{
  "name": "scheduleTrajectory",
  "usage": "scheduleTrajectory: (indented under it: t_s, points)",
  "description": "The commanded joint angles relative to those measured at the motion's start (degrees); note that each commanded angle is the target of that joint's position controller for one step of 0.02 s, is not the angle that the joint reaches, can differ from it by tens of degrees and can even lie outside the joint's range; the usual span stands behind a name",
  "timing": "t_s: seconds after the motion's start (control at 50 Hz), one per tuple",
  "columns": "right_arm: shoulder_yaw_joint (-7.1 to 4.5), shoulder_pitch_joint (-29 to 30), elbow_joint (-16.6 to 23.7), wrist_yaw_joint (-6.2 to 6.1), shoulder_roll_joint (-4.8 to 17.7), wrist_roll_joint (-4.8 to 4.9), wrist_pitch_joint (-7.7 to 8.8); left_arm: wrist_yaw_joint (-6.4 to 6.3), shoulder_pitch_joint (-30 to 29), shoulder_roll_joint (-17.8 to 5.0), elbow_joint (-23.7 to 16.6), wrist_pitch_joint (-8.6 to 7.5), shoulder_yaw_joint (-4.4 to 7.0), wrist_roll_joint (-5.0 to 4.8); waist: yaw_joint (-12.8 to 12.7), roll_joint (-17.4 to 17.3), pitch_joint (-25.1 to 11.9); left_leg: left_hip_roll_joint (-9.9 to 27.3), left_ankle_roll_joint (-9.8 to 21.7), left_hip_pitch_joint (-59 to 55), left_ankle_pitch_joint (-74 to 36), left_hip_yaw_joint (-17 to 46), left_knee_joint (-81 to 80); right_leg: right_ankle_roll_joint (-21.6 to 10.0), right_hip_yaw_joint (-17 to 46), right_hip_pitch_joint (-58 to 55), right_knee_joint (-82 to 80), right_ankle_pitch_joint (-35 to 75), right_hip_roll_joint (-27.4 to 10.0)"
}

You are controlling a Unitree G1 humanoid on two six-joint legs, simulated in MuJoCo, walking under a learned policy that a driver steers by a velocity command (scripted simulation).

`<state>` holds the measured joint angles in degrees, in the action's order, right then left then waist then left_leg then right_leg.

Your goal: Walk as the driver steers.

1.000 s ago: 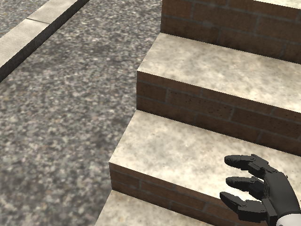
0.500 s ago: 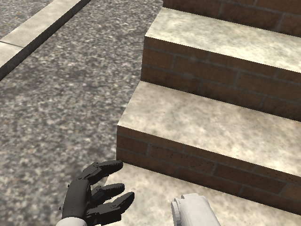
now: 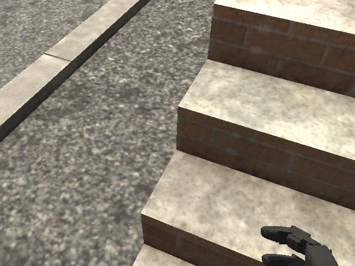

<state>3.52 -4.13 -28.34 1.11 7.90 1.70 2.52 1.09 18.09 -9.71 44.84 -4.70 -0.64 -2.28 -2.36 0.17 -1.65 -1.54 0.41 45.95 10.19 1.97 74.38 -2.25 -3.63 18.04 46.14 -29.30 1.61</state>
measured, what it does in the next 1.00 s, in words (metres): climbs: left foot, then right foot 0.19 m higher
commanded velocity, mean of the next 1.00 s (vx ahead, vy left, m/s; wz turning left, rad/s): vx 1.00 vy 0.00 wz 0.00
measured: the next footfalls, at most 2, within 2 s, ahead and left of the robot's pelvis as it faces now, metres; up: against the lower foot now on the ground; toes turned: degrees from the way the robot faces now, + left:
left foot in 0.08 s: +0.10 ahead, +0.12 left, +0.00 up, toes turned +3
right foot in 0.48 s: +0.28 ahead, -0.19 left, +0.19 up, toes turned +3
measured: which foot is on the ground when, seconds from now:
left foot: up 0.00-0.06, down 0.08-0.50, up 0.52-0.82, down 0.84-1.00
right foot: down 0.00-0.10, up 0.12-0.46, down 0.48-0.86, up 0.88-1.00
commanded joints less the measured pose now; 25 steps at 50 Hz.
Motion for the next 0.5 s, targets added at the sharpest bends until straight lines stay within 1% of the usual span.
scheduleTrajectory:
  t_s: [0.02, 0.04, 0.06, 0.08, 0.1, 0.12, 0.14, 0.16, 0.18, 0.2, 0.22, 0.24, 0.26, 0.28, 0.3, 0.32, 0.34, 0.36, 0.38, 0.4, 0.42, 0.44, 0.46, 0.48, 0.5]
  points:
    - [-4.0, 1.2, 4.5, 1.66, 6.5, 1.83, 1.17, -0.8, -11.8, -11.6, -4.1, -2.73, 2.91, -1.79, 6.1, 8.0, 0.2, 5.3, 2.6, -29.3, 5.4, -7.1, -24.1, -11.8, 14.0, 14.0, -30.6, 26.3, -13.6]
    - [-3.74, -1.4, 2.6, 2.34, 6.0, 1.78, 2.13, -0.13, -9.5, -10.7, -3.2, -2.13, 2.46, -1.31, 6.9, 5.7, 0.5, 2.4, 3.3, -29.9, 11.6, -9.6, -33.8, -12.8, 11.7, 6.7, -26.6, 30.6, -10.2]
    - [-5.2, -5.4, 0.4, 2.63, 8.9, 1.84, 2.85, -0.03, -9.4, -8.8, -3.2, -1.11, 1.59, -0.15, 9.1, -0.6, -1.5, 3.6, 3.8, -34.7, 1.8, -5.4, -45.4, -12.3, 6.5, -1.8, -14.9, 44.2, -5.2]
    - [-6.91, -10.7, -2.5, 2.63, 11.1, 1.78, 3.17, 0.37, -7.9, -9.9, -2.9, -0.65, 1.61, 1.35, 9.7, 0.7, -5.3, 2.9, 2.9, -40.3, -10.1, -8.0, -52.2, -11.8, 5.9, -7.6, -8.1, 56.0, -4.3]
    - [-6.86, -15.3, -5.1, 2.74, 10.6, 1.03, 2.95, 0.57, -8.0, -7.4, -4.9, -0.46, 1.11, 2.06, 9.0, 3.1, -7.4, 6.7, 0.8, -49.6, -17.4, -2.7, -53.7, -10.8, 4.8, -2.3, 1.2, 46.0, -3.3]
    - [-6.78, -19.3, -7.4, 3.39, 14.0, 1.23, 2.61, 0.79, -5.9, -0.4, -8.6, -0.45, 0.06, 0.92, 4.2, -14.1, -13.8, 21.3, 4.4, -67.5, -36.6, 17.3, -46.5, -6.6, 1.7, 19.8, 19.9, 12.0, 4.1]
    - [-6.51, -20.1, -7.6, 2.25, 10.6, -0.29, 1.63, 1.39, -8.2, -1.9, -10.0, -1.26, -0.15, -1.57, 7.3, -12.1, -16.8, 24.5, 6.1, -70.6, -31.9, 30.1, -49.2, -4.5, 5.3, 32.3, 42.9, 7.1, 7.1]
    - [-4.87, -20.4, -9.0, 0.42, 7.1, -3.25, 1.15, 1.4, -17.7, 1.8, -14.4, -2.15, -1.19, -2.54, 8.5, -6.1, -12.8, 23.8, 6.4, -67.2, -22.6, 26.3, -47.8, -3.8, 7.7, 47.4, 69.2, 7.1, 8.1]
    - [-4.38, -22.2, -11.8, -0.42, 6.5, -5.24, 1.04, 0.95, -25.1, 6.7, -19.0, -3.12, -3.37, -2.56, 8.7, -3.9, -9.0, 22.7, 6.3, -64.9, -15.9, 22.6, -47.8, -3.4, 7.3, 58.2, 83.0, 6.8, 7.3]
    - [-3.69, -24.9, -14.9, -1.13, 6.5, -5.71, 0.98, 0.62, -28.3, 8.1, -22.3, -3.96, -4.58, -2.45, 8.4, -3.7, -4.9, 22.3, 7.7, -64.7, -12.9, 21.0, -49.0, -3.1, 8.4, 67.3, 93.9, 7.1, 7.3]
    - [-2.9, -27.7, -18.0, -1.84, 5.5, -5.56, 1.41, 0.64, -28.1, 7.7, -24.7, -4.12, -4.69, -2.53, 6.6, -5.1, -3.8, 22.6, 8.9, -63.9, -5.7, 21.2, -50.8, -3.7, 10.5, 72.4, 103.4, 6.2, 6.2]
    - [-2.06, -28.6, -20.9, -2.03, 3.7, -4.67, 1.85, 0.67, -26.7, 7.0, -25.9, -3.69, -4.58, -2.91, 4.5, -6.3, -1.4, 22.4, 9.1, -60.0, 2.3, 20.6, -52.7, -4.6, 11.8, 75.9, 111.6, 5.9, 5.5]
    - [-1.14, -27.2, -23.2, -2.26, 2.2, -3.88, 2.33, 0.62, -25.5, 6.2, -26.4, -3.04, -4.25, -3.41, 1.9, -7.7, 0.6, 23.3, 8.7, -55.4, 4.0, 20.2, -54.5, -5.1, 12.2, 78.7, 123.4, 5.9, 5.6]
    - [-0.52, -25.6, -24.1, -1.49, 2.6, -2.93, 3.34, -0.02, -24.4, 3.5, -26.7, -1.29, -3.37, -3.95, -0.7, -6.0, 4.0, 23.2, 6.5, -48.4, 8.0, 16.0, -57.5, -5.9, 11.7, 77.7, 122.1, 7.0, 4.7]
    - [-0.2, -22.3, -24.2, -0.38, 3.4, -2.31, 4.54, -1.03, -25.0, 1.6, -27.1, 1.0, -2.7, -4.62, -3.3, -4.6, 7.4, 21.4, 3.1, -36.0, 11.2, 8.4, -61.7, -6.4, 10.5, 71.7, 113.1, 10.2, 3.8]
    - [-0.75, -17.7, -24.0, 0.97, 6.1, -1.69, 5.49, -2.0, -25.2, -0.2, -26.6, 3.4, -1.94, -5.5, -5.1, -4.1, 12.1, 18.6, 0.4, -19.9, 11.6, -0.5, -67.3, -6.6, 8.4, 60.3, 97.5, 13.7, 2.9]
    - [-0.77, -15.0, -23.8, 1.47, 7.1, -1.62, 5.57, -3.49, -29.0, -0.5, -27.7, 5.22, -1.84, -6.91, -4.0, -5.0, 14.7, 18.8, 1.8, -8.5, 7.9, -4.2, -74.9, -6.3, 5.2, 51.1, 93.0, 14.9, 2.9]
    - [-0.73, -15.4, -24.0, 1.63, 7.0, -1.37, 5.53, -4.09, -30.4, 0.5, -29.2, 5.97, -2.45, -7.34, -3.0, -4.2, 14.8, 17.7, 3.8, -6.4, 1.1, -6.0, -79.0, -6.1, 1.1, 44.3, 91.5, 14.9, 2.5]
    - [-0.64, -16.2, -24.7, 1.46, 7.2, -1.34, 4.75, -4.31, -29.4, 2.7, -30.2, 6.07, -3.22, -6.58, -3.8, -4.6, 11.8, 16.0, 3.9, -13.1, -7.2, -8.9, -77.9, -6.3, -0.2, 40.1, 87.2, 12.5, 0.3]
    - [-0.8, -11.0, -22.1, 1.38, 9.1, -1.35, 3.74, -4.24, -21.6, 1.9, -28.1, 5.97, -3.13, -4.79, -8.7, -2.0, 5.6, 12.9, 0.6, -14.9, -33.6, -17.6, -73.9, -7.1, -1.0, 20.9, 73.6, 16.4, -0.6]
    - [-3.24, -10.9, -21.1, 0.07, 16.8, 0.74, 2.71, -3.89, -11.7, -1.1, -24.5, 5.51, -2.49, -3.81, -11.5, -3.3, -4.9, 13.9, -0.1, -23.7, -62.5, -18.3, -70.9, -6.2, -0.6, 2.9, 53.6, 17.1, 0.4]
    - [-5.7, -15.8, -21.7, -1.03, 23.9, 2.49, 2.35, -3.89, -9.5, -3.4, -21.8, 5.94, -2.32, -3.29, -9.2, -5.6, -10.1, 16.2, 2.9, -33.8, -79.9, -14.6, -68.2, -3.5, -4.9, -2.1, 42.4, 9.3, 3.6]
    - [-6.05, -14.4, -20.8, -3.0, 25.7, 3.2, 1.98, -3.49, -11.0, -4.1, -20.7, 6.05, -1.9, -2.77, -8.5, -8.5, -10.0, 18.9, 4.2, -38.8, -96.6, -12.6, -62.8, -0.3, -5.2, -3.7, 35.3, 3.2, 6.0]
    - [-5.87, -14.7, -21.3, -4.78, 25.6, 1.76, 1.07, -3.75, -8.9, -5.5, -20.4, 6.12, -1.4, -2.98, -10.0, -19.8, -6.8, 21.5, 5.9, -48.6, -94.4, -9.5, -54.5, -0.2, -1.4, 1.2, 18.5, -6.5, 5.3]
    - [-4.41, -25.2, -21.3, -5.17, 15.5, 4.31, -0.14, -3.98, -18.8, -6.9, -19.7, 5.19, -1.0, -4.14, 0.6, -3.6, -9.5, 13.0, 3.4, -46.0, -82.5, -11.9, -37.1, -3.4, 18.5, 4.3, 5.3, -20.0, 1.9]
